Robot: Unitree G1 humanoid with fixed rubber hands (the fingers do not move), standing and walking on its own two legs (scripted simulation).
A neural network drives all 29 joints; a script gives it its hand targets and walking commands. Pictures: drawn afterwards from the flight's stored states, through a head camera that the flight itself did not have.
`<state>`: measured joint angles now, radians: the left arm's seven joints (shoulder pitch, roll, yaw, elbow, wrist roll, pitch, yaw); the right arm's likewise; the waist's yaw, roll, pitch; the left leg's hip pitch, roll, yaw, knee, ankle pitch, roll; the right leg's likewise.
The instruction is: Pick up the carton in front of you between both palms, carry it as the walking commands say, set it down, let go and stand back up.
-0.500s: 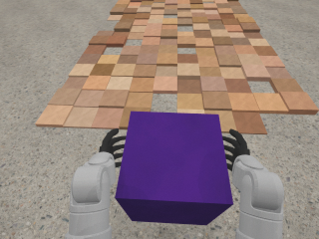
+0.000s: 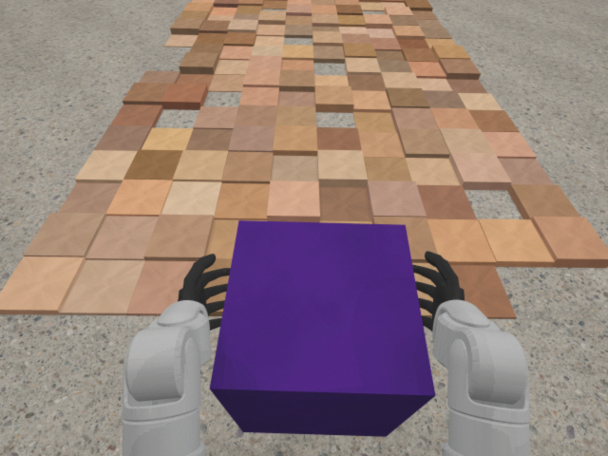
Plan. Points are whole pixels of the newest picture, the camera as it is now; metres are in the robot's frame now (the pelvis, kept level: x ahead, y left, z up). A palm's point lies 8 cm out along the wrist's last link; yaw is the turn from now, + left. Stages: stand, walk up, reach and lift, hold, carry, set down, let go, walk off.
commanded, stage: carry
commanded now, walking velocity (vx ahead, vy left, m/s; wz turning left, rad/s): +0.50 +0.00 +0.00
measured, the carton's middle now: (317, 336) +0.28 +0.00 +0.00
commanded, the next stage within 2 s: none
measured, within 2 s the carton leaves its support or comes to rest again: neither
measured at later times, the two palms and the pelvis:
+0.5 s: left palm (246, 115) +0.65 +0.13 +0.11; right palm (405, 114) +0.68 -0.16 +0.11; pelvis +0.33 -0.03 -0.01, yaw +3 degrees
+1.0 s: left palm (261, 28) +1.04 +0.14 +0.13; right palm (381, 28) +1.04 -0.16 +0.14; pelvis +0.66 +0.00 +0.00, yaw +0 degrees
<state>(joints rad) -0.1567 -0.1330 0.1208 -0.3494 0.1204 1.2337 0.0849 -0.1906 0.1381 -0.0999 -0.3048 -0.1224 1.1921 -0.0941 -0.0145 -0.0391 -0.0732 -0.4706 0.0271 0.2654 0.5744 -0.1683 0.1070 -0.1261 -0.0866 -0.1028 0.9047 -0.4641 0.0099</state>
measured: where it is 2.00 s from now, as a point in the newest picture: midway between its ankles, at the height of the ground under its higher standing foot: (310, 198)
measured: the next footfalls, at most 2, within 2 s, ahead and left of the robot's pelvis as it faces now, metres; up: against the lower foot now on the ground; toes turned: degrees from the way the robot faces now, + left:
right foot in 0.42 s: +0.46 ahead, -0.10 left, +0.00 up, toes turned -7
left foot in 0.90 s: +0.78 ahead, +0.06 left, +0.00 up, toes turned +8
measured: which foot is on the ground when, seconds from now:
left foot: down 0.00-0.44, up 0.46-0.88, down 0.90-1.00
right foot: up 0.00-0.40, down 0.42-0.92, up 0.94-1.00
